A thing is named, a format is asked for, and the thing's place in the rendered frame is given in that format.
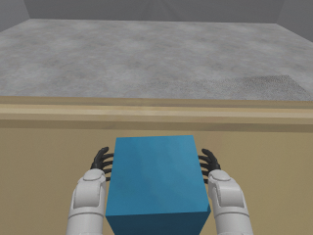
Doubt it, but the carton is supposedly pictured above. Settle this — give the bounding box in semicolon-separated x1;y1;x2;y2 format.
105;135;211;235

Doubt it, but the robot left forearm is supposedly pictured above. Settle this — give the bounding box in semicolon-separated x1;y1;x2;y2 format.
66;168;107;235

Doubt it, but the robot right hand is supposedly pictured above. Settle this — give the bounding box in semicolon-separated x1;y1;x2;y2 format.
198;148;221;184

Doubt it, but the robot left hand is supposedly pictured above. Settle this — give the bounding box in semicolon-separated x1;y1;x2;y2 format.
90;147;114;181

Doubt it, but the robot right forearm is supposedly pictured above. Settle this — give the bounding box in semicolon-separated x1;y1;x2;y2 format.
207;169;253;235

